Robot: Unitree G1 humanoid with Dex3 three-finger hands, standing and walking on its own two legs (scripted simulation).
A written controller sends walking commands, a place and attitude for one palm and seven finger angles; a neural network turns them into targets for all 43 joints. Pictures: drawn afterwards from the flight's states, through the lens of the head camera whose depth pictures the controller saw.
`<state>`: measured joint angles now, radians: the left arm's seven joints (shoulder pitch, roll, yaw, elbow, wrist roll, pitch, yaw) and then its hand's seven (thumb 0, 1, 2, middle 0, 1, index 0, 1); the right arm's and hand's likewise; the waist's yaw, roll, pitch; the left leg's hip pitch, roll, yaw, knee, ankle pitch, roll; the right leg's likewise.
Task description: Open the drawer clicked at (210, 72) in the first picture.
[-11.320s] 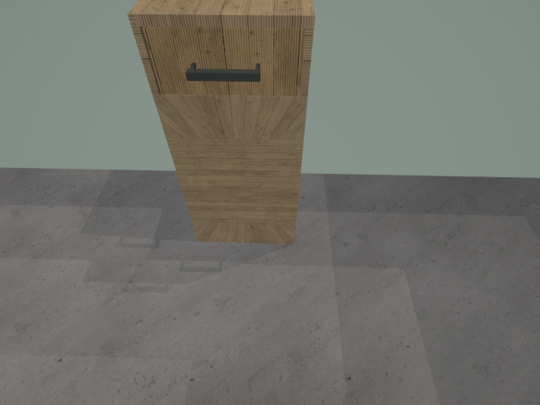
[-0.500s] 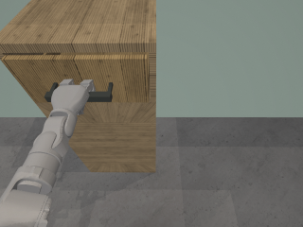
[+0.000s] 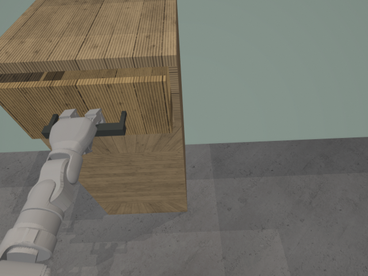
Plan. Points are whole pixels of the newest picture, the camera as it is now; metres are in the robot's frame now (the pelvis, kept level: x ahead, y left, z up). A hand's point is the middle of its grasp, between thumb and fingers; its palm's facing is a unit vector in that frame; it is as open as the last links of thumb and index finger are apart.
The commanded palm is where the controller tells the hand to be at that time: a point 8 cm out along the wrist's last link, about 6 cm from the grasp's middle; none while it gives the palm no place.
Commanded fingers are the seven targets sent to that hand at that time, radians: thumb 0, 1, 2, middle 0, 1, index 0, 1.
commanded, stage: pull the drawer open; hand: left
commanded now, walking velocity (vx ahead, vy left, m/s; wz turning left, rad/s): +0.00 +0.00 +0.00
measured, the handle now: (87, 123) +0.44 +0.24 +0.09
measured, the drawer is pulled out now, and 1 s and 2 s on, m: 0.05 0.19 0.30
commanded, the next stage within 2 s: open the thumb to release the handle in 1.92 s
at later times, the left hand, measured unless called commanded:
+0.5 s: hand (78, 173) +0.32 +0.23 +0.06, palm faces -0.01 -0.08 -1.00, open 5.5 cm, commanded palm +0.30 +0.24 +0.12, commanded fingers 0.00 0.90 0.90 -0.40 -1.35 -0.40 -1.35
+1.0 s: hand (67, 211) +0.24 +0.23 +0.06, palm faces +0.05 -0.11 -0.99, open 5.6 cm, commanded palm +0.19 +0.23 +0.12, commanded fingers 0.00 0.90 0.90 -0.40 -1.35 -0.40 -1.35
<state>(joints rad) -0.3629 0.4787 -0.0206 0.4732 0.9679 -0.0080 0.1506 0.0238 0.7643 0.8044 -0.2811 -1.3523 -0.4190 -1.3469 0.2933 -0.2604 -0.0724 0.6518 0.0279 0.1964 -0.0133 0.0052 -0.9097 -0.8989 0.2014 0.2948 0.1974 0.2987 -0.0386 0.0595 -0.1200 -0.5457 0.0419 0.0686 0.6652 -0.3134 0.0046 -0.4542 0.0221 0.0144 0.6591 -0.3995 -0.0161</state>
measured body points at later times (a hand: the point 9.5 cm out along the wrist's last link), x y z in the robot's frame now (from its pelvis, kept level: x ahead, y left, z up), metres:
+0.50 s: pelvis +0.00 -0.01 +0.00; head +0.02 -0.04 +0.45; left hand +0.32 +0.23 +0.12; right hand +0.21 -0.22 -0.10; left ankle +0.00 +0.12 -0.72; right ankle -0.05 -0.11 -0.72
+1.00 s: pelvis +0.00 -0.01 +0.00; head +0.02 -0.04 +0.45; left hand +0.23 +0.23 +0.12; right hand +0.18 -0.25 -0.11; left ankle +0.00 +0.12 -0.72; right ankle -0.05 -0.11 -0.72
